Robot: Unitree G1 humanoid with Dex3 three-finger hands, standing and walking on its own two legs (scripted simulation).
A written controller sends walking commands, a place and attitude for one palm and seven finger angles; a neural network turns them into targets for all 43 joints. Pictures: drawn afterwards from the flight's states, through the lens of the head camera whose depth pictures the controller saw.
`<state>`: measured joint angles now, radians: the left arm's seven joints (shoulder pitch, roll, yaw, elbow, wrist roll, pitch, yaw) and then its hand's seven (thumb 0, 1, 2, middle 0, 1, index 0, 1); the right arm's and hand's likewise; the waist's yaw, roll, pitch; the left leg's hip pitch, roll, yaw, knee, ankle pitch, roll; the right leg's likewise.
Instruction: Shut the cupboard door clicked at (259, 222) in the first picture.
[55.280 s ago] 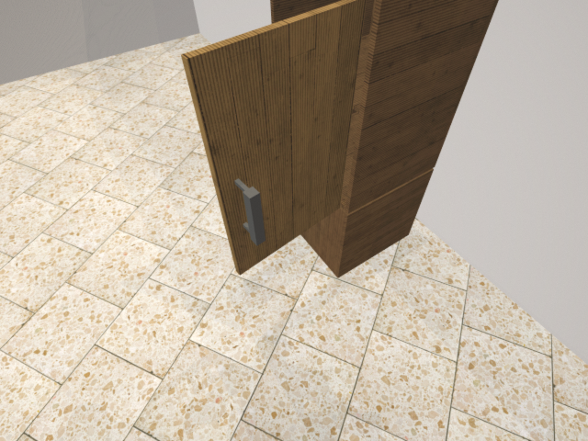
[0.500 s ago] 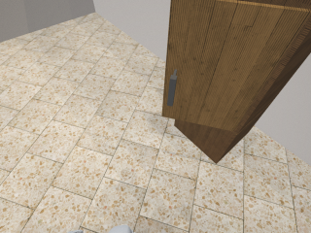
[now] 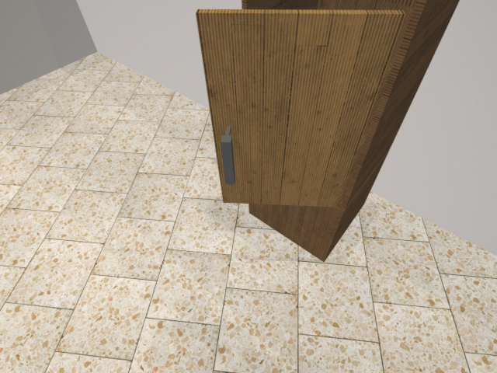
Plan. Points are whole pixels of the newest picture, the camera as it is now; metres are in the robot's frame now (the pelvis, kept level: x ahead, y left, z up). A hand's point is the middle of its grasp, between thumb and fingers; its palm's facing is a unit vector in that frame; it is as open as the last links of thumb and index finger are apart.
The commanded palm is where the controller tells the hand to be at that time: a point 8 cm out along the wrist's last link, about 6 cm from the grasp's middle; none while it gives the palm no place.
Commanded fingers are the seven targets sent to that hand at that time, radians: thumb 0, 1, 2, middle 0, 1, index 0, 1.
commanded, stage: take the last steps up to it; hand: left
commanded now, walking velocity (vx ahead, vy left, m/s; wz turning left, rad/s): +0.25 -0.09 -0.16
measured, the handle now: (229, 155) +0.64 +0.08 -0.09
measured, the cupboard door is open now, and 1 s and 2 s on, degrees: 35 35 35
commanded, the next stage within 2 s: come to a stop and stand still in 0.42 s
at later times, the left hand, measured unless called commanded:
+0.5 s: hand (187, 335) +0.22 +0.14 -0.16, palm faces -0.11 -0.98 -0.17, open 7.4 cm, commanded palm none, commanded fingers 0.00 0.90 0.90 -0.20 -0.30 -0.20 -0.30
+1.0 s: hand (203, 323) +0.24 +0.11 -0.18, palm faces +0.00 -0.98 -0.22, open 7.4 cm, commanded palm none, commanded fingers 0.00 0.90 0.90 -0.20 -0.30 -0.20 -0.30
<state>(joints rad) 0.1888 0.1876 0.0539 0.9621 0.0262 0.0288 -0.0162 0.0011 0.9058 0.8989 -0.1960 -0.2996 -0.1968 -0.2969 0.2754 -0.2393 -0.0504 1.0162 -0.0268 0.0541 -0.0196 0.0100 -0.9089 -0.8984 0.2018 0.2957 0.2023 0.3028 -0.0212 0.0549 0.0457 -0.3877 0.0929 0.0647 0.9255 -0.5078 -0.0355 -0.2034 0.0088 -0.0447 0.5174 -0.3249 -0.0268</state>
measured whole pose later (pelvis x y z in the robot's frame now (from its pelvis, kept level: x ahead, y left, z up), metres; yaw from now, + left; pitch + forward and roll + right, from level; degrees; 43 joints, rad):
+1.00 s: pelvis +0.17 -0.08 +0.00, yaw -4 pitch -1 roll +0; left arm 0.16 0.20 0.05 1.02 0.02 0.06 0.04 0.00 0.91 0.90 -0.20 -0.30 -0.20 -0.30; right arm 0.14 -0.17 -0.03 0.97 -0.03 0.02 -0.03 0.00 -0.91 -0.90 0.20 0.30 0.20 0.30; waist 0.02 -0.05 0.09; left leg -0.26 0.00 0.08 0.54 -0.26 0.04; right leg -0.32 -0.02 -0.05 0.76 -0.47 0.00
